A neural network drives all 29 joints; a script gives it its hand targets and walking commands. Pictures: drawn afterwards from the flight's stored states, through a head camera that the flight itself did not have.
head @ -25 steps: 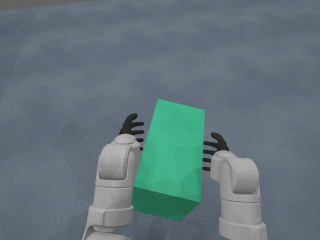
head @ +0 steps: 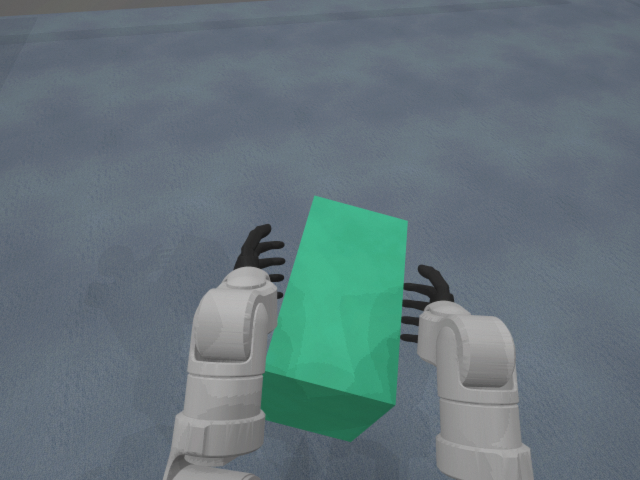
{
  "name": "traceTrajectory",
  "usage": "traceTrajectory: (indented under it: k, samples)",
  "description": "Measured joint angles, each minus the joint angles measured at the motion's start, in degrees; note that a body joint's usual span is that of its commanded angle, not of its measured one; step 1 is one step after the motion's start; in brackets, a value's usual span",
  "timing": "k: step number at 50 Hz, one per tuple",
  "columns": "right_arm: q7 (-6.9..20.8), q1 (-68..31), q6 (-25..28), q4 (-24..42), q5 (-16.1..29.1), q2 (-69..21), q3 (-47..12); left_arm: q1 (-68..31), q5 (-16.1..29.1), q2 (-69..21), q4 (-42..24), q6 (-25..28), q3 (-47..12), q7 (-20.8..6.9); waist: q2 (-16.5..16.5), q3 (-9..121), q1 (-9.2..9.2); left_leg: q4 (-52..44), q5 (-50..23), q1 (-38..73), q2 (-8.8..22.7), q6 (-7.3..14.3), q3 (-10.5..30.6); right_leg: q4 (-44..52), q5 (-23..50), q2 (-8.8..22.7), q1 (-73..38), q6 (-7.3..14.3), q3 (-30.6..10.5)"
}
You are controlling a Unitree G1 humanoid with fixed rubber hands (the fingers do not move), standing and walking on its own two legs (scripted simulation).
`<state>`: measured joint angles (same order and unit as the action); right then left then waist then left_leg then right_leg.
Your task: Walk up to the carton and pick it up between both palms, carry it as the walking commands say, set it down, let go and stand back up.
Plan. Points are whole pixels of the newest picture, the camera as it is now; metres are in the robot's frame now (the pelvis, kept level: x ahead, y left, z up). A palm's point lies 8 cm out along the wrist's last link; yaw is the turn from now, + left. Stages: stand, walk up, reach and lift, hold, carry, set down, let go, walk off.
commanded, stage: carry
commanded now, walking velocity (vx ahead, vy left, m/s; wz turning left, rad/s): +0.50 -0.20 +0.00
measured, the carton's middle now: (332, 317) +0.36 +0.01 -0.03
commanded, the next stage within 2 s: none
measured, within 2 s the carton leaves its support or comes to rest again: neither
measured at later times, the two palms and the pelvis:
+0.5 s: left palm (289, 171) +0.53 +0.09 +0.10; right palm (436, 197) +0.51 -0.13 +0.09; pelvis +0.21 -0.03 +0.00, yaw +0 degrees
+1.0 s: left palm (351, 97) +0.74 -0.01 +0.11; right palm (470, 126) +0.71 -0.23 +0.08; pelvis +0.41 -0.11 +0.01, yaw +0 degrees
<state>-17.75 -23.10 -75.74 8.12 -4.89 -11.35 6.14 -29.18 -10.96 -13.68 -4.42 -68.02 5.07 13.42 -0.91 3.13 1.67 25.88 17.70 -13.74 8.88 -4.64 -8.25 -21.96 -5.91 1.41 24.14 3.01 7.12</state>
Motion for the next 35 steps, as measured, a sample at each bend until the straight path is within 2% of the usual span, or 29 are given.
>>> traceTrajectory:
  k: [1, 2, 4, 7, 12, 18, 19, 20, 22, 24, 26, 29, 35]
  samples:
    - [0.0, 0.0, 0.1, 0.3, 0.0, 0.0, 0.0, 0.0, 0.0, 0.0, -0.1, 0.3, 0.0, -0.1, 1.3, -0.5, 0.0, 3.3, 1.9, 0.0, 1.1, -0.1, 0.0, -0.5, 2.8, -0.9, -0.7, -0.5, 0.1]
    - [0.0, 0.0, 0.1, 0.4, 0.0, 0.1, 0.2, -0.2, 0.0, -0.1, 0.1, 0.4, -0.1, -0.3, 2.0, -1.2, -0.04, 8.6, 5.3, -0.7, 1.4, -0.1, 0.2, -1.5, 1.4, -1.4, -1.6, -0.6, 0.1]
    - [-0.3, 0.1, 0.0, 0.5, 0.0, 0.1, 0.7, -0.4, 0.0, -0.2, 0.7, 0.4, -0.1, -0.7, 2.3, -2.4, -0.1, 17.6, 10.9, -3.1, 0.5, -0.1, 0.2, -1.8, -2.5, -1.4, -3.8, -0.6, 0.0]
    - [-0.3, 0.1, -0.1, 0.9, 0.0, 0.2, 0.6, -0.4, 0.0, -0.2, 0.8, 0.4, -0.1, -0.7, 1.8, -2.9, -0.13, 22.5, 12.0, -6.7, -1.5, 0.1, 0.3, 0.1, -4.3, -1.1, -7.0, -0.2, 0.1]
    - [-0.5, 0.1, -0.1, 1.6, 0.0, 0.1, 0.6, -0.4, 0.0, -0.2, 0.6, 0.7, -0.1, -1.0, 1.2, -3.0, -0.16, 21.4, 7.8, -12.0, -3.3, 0.6, 0.4, 3.0, -6.3, -1.3, -12.3, -0.1, 0.1]
    - [-0.6, 0.1, -0.2, 1.6, 0.0, 0.1, 0.6, -0.4, 0.0, -0.2, 0.6, 0.6, -0.1, -1.0, 1.1, -0.5, -0.24, 7.4, -4.3, -12.4, -4.3, 1.5, 0.3, 0.8, -12.6, -2.6, -16.8, -0.2, 0.2]
    - [-0.6, 0.1, -0.2, 1.6, 0.0, 0.1, 0.6, -0.5, 0.0, -0.2, 0.6, 0.6, -0.1, -0.9, 1.1, 0.1, -0.28, 3.4, -7.9, -11.4, -4.4, 1.6, -0.2, -1.2, -14.4, -2.9, -16.8, -0.3, 0.2]
    - [-0.6, 0.1, 0.0, 1.2, 0.0, 0.1, 0.5, -0.5, 0.0, -0.2, 0.6, 0.7, -0.1, -0.9, 0.1, 0.3, -0.26, 2.9, -9.4, -10.6, -4.8, 4.0, -0.8, -5.0, -16.2, -2.4, -16.1, -0.3, 0.2]
    - [-0.6, 0.1, 0.1, -0.1, 0.0, 0.1, 0.4, -0.2, 0.0, -0.1, 1.2, 0.7, 0.1, -0.8, -1.1, -0.2, -0.35, 4.0, -7.4, -9.3, -4.9, 6.3, -0.9, -19.4, -17.1, -2.0, -11.4, -0.3, 0.1]
    - [-0.6, 0.1, 0.1, -1.8, 0.0, 0.1, 0.4, 0.1, 0.0, 0.0, 2.1, 0.4, 0.1, -0.4, -1.1, -0.9, -0.3, 3.3, -5.9, -7.3, -4.2, 6.5, -0.4, -31.7, -17.2, -2.5, -6.4, -0.3, 0.0]
    - [-0.3, 0.1, 0.0, -3.1, 0.1, 0.0, 0.3, 0.4, 0.0, 0.2, 2.6, -0.1, 0.2, 0.1, -1.1, -1.0, -0.23, 1.2, -5.7, -5.1, -3.5, 5.7, -0.1, -34.7, -17.4, -2.1, -2.7, -0.3, -0.1]
    - [-0.3, 0.1, -0.1, -3.3, 0.2, 0.0, 0.2, 0.4, 0.0, 0.2, 2.6, -0.2, 0.2, 0.4, -1.1, -1.0, -0.18, -2.1, -5.8, -2.6, -2.7, 4.8, 0.1, -28.8, -17.4, -0.5, 0.9, -0.3, -0.2]
    - [-0.1, 0.0, -0.1, -1.7, 0.2, 0.0, 0.2, 0.4, 0.0, 0.2, 1.1, -0.2, -0.3, 0.3, -0.9, -0.3, -0.16, -3.7, -3.2, 0.1, -1.1, 1.8, 0.1, -6.4, -12.4, 0.6, 1.8, -0.3, -0.2]
